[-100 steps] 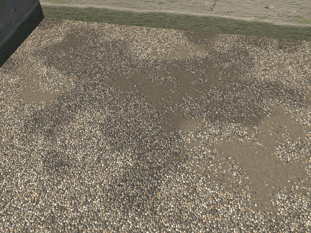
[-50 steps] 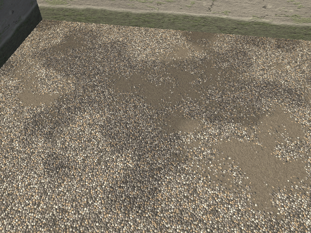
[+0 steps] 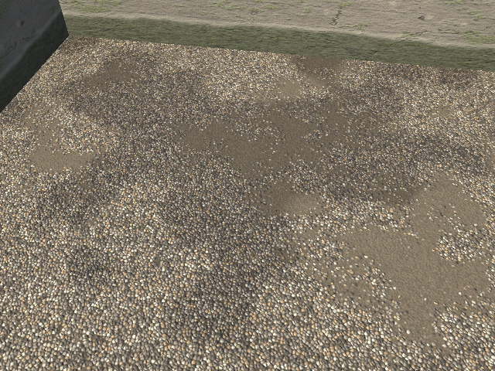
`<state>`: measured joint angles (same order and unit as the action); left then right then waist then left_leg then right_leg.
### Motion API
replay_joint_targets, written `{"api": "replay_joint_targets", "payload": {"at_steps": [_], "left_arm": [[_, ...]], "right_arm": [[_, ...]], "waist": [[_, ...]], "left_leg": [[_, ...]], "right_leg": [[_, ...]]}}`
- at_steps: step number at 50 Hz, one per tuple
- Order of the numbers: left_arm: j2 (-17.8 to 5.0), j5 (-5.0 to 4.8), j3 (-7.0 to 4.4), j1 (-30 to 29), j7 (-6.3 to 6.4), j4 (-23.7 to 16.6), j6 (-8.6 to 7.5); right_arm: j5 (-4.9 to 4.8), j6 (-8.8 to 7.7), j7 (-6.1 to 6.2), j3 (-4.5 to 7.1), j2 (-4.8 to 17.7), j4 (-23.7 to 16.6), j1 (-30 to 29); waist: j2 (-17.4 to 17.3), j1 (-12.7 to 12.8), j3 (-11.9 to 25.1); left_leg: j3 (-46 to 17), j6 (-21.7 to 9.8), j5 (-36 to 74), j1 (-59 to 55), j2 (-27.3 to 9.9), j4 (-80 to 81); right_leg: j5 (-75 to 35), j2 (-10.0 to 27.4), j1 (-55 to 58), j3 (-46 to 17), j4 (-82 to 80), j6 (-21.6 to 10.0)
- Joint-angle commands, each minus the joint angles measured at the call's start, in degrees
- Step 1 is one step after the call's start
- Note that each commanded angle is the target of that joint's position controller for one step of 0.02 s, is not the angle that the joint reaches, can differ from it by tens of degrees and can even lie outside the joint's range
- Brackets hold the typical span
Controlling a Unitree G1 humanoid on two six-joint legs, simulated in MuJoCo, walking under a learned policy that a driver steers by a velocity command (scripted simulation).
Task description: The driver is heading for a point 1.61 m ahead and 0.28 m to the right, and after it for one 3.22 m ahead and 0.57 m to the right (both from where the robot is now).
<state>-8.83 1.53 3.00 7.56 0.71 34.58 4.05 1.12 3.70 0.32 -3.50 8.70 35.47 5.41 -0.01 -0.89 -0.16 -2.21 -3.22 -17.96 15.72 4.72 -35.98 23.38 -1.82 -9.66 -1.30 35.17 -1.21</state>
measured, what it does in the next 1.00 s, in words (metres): stands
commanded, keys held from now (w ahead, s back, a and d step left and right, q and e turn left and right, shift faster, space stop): w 1.00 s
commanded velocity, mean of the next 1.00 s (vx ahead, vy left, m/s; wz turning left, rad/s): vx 0.50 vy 0.00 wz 0.00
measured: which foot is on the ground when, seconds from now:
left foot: down 0.00-1.00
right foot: down 0.00-1.00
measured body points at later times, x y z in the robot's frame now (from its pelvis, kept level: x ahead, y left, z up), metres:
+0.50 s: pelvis +0.00 +0.00 +0.00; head -0.01 +0.00 +0.45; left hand +0.19 +0.20 -0.09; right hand +0.20 -0.19 -0.08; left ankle +0.01 +0.09 -0.73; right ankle -0.05 -0.11 -0.72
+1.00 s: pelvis +0.00 +0.00 +0.00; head -0.01 +0.00 +0.45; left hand +0.19 +0.20 -0.09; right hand +0.20 -0.19 -0.08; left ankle +0.01 +0.09 -0.73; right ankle -0.05 -0.11 -0.72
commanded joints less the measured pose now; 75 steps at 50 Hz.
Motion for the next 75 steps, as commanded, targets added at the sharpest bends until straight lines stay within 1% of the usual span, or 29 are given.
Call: {"api": "replay_joint_targets", "payload": {"at_steps": [1,3,4,6,7,9,10,13,15,21,23,28,30,35,37,41,42,44,45,47,51,53,58,60,64,66,70,72,75], "left_arm": [[-3.99,0.15,-1.27,-3.17,0.17,-4.41,-1.26],[-3.66,-0.18,-0.86,-6.57,0.06,-6.25,-0.88],[-3.86,0.19,-1.21,-3.08,0.13,-4.38,-1.29],[-3.69,-0.18,-0.87,-6.49,0.05,-6.21,-0.95],[-3.88,0.20,-1.23,-3.03,0.14,-4.35,-1.36],[-3.68,-0.16,-0.88,-6.49,0.05,-6.19,-0.98],[-3.85,0.21,-1.23,-3.03,0.13,-4.34,-1.39],[-3.70,-0.13,-0.87,-6.44,0.00,-6.08,-1.07],[-3.86,0.19,-1.31,-2.70,0.13,-4.38,-1.34],[-3.74,-0.13,-0.87,-6.37,-0.06,-6.06,-1.12],[-3.93,0.18,-1.33,-2.55,0.12,-4.29,-1.48],[-3.65,-0.15,-0.84,-6.55,-0.08,-6.10,-1.04],[-3.84,0.20,-1.30,-2.57,0.09,-4.30,-1.42],[-3.64,-0.14,-0.83,-6.59,-0.09,-6.11,-1.02],[-3.81,0.20,-1.29,-2.63,0.08,-4.33,-1.41],[-3.67,-0.16,-0.88,-6.84,-0.08,-6.20,-0.99],[-3.70,0.23,-1.17,-3.34,0.01,-4.41,-1.34],[-3.56,-0.09,-0.85,-6.47,-0.06,-6.15,-1.03],[-3.73,0.21,-1.19,-3.15,0.05,-4.34,-1.45],[-3.54,-0.11,-0.85,-6.68,-0.05,-6.21,-1.00],[-3.54,-0.10,-0.82,-6.69,-0.11,-6.16,-1.03],[-3.68,0.19,-1.24,-2.96,0.04,-4.46,-1.32],[-3.57,-0.14,-0.78,-6.83,-0.15,-6.24,-0.98],[-3.72,0.18,-1.24,-2.85,0.03,-4.43,-1.39],[-3.61,-0.17,-0.83,-7.02,-0.13,-6.30,-0.97],[-3.62,0.20,-1.21,-2.93,0.00,-4.49,-1.32],[-3.60,-0.15,-0.82,-7.03,-0.14,-6.33,-0.95],[-3.60,0.20,-1.20,-2.96,-0.01,-4.52,-1.31],[-3.10,0.18,-0.83,-4.28,-0.10,-4.78,-1.46]], "right_arm": [[0.02,-1.02,0.42,1.00,3.56,-4.95,-3.74],[0.03,-0.93,-0.32,0.92,3.59,-6.78,-7.72],[0.05,-1.00,0.37,0.95,3.48,-5.10,-3.74],[0.06,-0.98,-0.35,0.88,3.53,-6.91,-7.73],[0.06,-1.05,0.35,0.92,3.44,-5.23,-3.79],[0.05,-1.00,-0.36,0.84,3.47,-7.04,-7.79],[0.05,-1.07,0.34,0.88,3.38,-5.35,-3.88],[0.05,-1.01,-0.37,0.77,3.31,-7.23,-7.96],[0.04,-1.23,0.24,0.84,3.40,-5.23,-3.30],[0.08,-1.01,-0.44,0.73,3.25,-7.46,-7.90],[0.12,-1.38,0.20,0.82,3.31,-5.37,-3.17],[0.03,-0.99,-0.45,0.68,3.16,-7.56,-7.94],[0.11,-1.39,0.19,0.78,3.21,-5.45,-3.15],[0.04,-1.03,-0.45,0.66,3.11,-7.62,-7.92],[0.12,-1.43,0.18,0.76,3.16,-5.51,-3.10],[-0.02,-1.07,-0.43,0.64,3.07,-7.66,-7.99],[0.05,-1.14,0.22,0.72,3.06,-5.91,-3.93],[0.19,-1.27,-0.45,0.68,3.07,-7.58,-7.75],[0.09,-1.34,0.26,0.73,3.02,-5.87,-3.82],[0.12,-1.25,-0.43,0.66,3.06,-7.60,-7.81],[0.12,-1.23,-0.43,0.63,2.95,-7.68,-7.90],[0.09,-1.44,0.19,0.71,3.05,-5.63,-3.14],[0.07,-1.13,-0.45,0.62,2.97,-7.77,-7.84],[0.16,-1.52,0.18,0.72,3.00,-5.64,-2.96],[0.02,-1.15,-0.42,0.63,2.94,-7.78,-7.88],[0.15,-1.49,0.18,0.70,2.94,-5.68,-3.00],[0.02,-1.18,-0.42,0.61,2.91,-7.80,-7.87],[0.15,-1.51,0.18,0.69,2.91,-5.70,-2.97],[-0.32,-1.07,0.46,0.74,3.14,-6.57,-5.73]], "waist": [[0.42,0.20,6.87],[-0.43,-0.58,0.85],[0.27,0.14,6.80],[-0.43,-0.62,0.89],[0.24,0.12,6.85],[-0.42,-0.64,0.91],[0.20,0.10,6.88],[-0.35,-0.66,0.95],[0.16,0.19,7.79],[-0.29,-0.70,0.73],[0.37,0.12,8.19],[-0.26,-0.73,0.57],[0.30,0.14,8.20],[-0.27,-0.72,0.56],[0.34,0.13,8.21],[-0.10,-0.69,0.54],[0.26,0.04,6.41],[-0.35,-0.65,1.23],[0.32,0.04,7.23],[-0.28,-0.67,1.07],[-0.28,-0.68,1.04],[0.28,0.14,8.04],[-0.29,-0.72,0.54],[0.42,0.11,8.29],[-0.10,-0.72,0.51],[0.33,0.13,8.20],[-0.18,-0.69,0.51],[0.30,0.14,8.20],[-0.46,0.40,3.11]], "left_leg": [[-5.87,-1.48,10.82,-1.31,-5.35,6.45],[-3.92,-1.20,19.45,1.56,-5.50,4.54],[-5.87,-1.48,10.61,-1.10,-5.30,6.41],[-3.92,-1.22,19.46,1.58,-5.49,4.48],[-5.89,-1.51,10.68,-1.07,-5.30,6.34],[-3.92,-1.24,19.53,1.63,-5.50,4.43],[-5.90,-1.52,10.73,-1.00,-5.32,6.30],[-4.00,-1.33,19.48,1.62,-5.53,4.36],[-5.70,-1.48,11.34,-1.10,-5.33,6.09],[-3.92,-1.27,18.85,2.11,-5.44,4.44],[-5.52,-1.47,11.14,-1.23,-5.23,5.93],[-3.78,-1.25,18.95,2.32,-5.48,4.32],[-5.43,-1.46,11.13,-1.09,-5.26,5.85],[-3.70,-1.25,18.89,2.42,-5.51,4.24],[-5.31,-1.45,11.03,-1.01,-5.28,5.76],[-3.64,-1.24,18.93,2.39,-5.61,4.20],[-5.47,-1.44,10.08,0.03,-5.37,6.11],[-3.51,-1.24,19.11,1.97,-5.49,4.00],[-5.39,-1.50,10.34,-0.64,-5.36,5.87],[-3.48,-1.24,19.19,2.10,-5.57,3.96],[-3.51,-1.30,19.04,2.04,-5.62,3.91],[-5.12,-1.42,10.85,-0.75,-5.45,5.63],[-3.39,-1.21,18.46,2.56,-5.63,4.01],[-4.95,-1.39,10.55,-0.94,-5.41,5.54],[-3.31,-1.19,18.57,2.43,-5.72,3.95],[-4.89,-1.38,10.51,-0.85,-5.49,5.52],[-3.26,-1.20,18.48,2.48,-5.78,3.95],[-4.83,-1.38,10.37,-0.81,-5.54,5.50],[-5.54,-1.49,8.19,1.42,-5.75,6.59]], "right_leg": [[-9.61,2.65,2.41,-2.87,-4.02,-0.78],[-18.84,3.78,-1.13,-3.85,-3.52,-0.56],[-9.68,2.72,2.28,-2.92,-3.86,-0.75],[-18.84,3.77,-1.22,-3.85,-3.38,-0.52],[-9.70,2.72,2.23,-2.91,-3.71,-0.70],[-18.80,3.75,-1.29,-3.82,-3.25,-0.47],[-9.65,2.70,2.19,-2.89,-3.56,-0.65],[-18.88,3.76,-1.28,-3.87,-3.13,-0.49],[-9.79,2.59,2.56,-2.66,-3.08,-0.46],[-19.16,3.82,-1.33,-3.95,-2.97,-0.45],[-10.26,2.75,2.78,-2.84,-3.01,-0.51],[-19.10,3.76,-1.46,-3.90,-2.83,-0.42],[-10.22,2.71,2.75,-2.84,-2.87,-0.48],[-19.14,3.75,-1.50,-3.95,-2.75,-0.42],[-10.28,2.71,2.72,-2.90,-2.80,-0.48],[-18.77,3.63,-1.63,-3.92,-2.70,-0.40],[-9.91,2.70,1.87,-3.05,-2.99,-0.55],[-19.21,3.79,-1.40,-4.07,-2.74,-0.43],[-9.97,2.76,2.15,-3.13,-3.01,-0.60],[-19.04,3.73,-1.54,-4.01,-2.68,-0.40],[-19.06,3.72,-1.57,-4.11,-2.67,-0.47],[-9.97,2.59,2.40,-2.93,-2.62,-0.43],[-19.03,3.68,-1.84,-4.15,-2.62,-0.44],[-10.18,2.67,2.44,-3.12,-2.69,-0.51],[-18.75,3.57,-1.98,-4.13,-2.62,-0.45],[-9.98,2.59,2.31,-3.11,-2.63,-0.47],[-18.58,3.52,-2.06,-4.15,-2.57,-0.42],[-9.83,2.56,2.22,-3.14,-2.59,-0.46],[-8.15,2.27,-0.04,-3.10,-3.33,-0.52]]}}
